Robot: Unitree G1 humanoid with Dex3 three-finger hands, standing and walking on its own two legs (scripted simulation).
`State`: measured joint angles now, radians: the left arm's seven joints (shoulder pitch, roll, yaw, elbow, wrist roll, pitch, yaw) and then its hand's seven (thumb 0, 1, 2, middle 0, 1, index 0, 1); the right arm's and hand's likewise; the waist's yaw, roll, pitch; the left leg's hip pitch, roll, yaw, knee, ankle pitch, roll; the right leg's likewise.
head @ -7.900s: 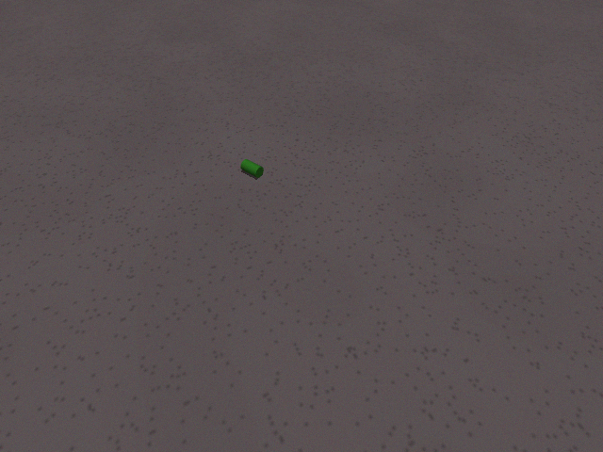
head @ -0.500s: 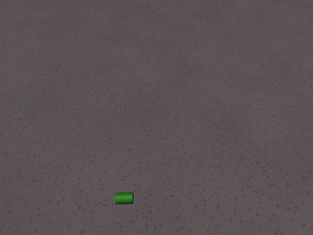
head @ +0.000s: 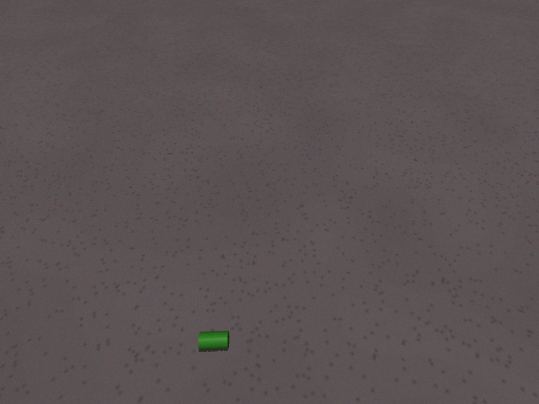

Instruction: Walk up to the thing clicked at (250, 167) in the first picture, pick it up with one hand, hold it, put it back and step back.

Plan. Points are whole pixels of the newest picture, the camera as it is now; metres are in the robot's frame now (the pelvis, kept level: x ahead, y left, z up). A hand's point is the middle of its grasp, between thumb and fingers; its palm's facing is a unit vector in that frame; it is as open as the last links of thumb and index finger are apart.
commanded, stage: stand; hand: left
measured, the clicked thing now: (214, 340) +0.48 +0.22 -0.75
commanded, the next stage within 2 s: walk up in 0.28 s
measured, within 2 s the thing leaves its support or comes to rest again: neither
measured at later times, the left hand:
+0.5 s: hand out of the picture +0.08 +0.25 -0.16, palm faces -0.02 -0.93 -0.36, open 7.4 cm
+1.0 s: hand out of the picture +0.16 +0.23 -0.16, palm faces -0.04 -0.94 -0.33, open 7.4 cm
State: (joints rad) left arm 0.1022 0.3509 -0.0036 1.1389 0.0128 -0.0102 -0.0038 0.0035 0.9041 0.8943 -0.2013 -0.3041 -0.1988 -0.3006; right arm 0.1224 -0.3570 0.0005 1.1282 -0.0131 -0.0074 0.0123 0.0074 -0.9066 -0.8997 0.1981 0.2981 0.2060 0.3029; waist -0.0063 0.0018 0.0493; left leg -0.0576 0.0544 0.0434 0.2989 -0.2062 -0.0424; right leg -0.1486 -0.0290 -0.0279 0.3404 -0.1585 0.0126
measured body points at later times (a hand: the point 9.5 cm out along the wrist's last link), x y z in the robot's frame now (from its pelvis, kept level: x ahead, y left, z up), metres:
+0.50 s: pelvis +0.02 -0.02 -0.01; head +0.03 -0.02 +0.44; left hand +0.09 +0.30 -0.14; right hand +0.07 -0.33 -0.14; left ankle -0.03 +0.14 -0.75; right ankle +0.02 -0.13 -0.75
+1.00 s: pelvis +0.07 -0.02 -0.01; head +0.09 -0.01 +0.44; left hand +0.16 +0.28 -0.14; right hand +0.18 -0.31 -0.12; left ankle +0.08 +0.10 -0.75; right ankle +0.03 -0.14 -0.75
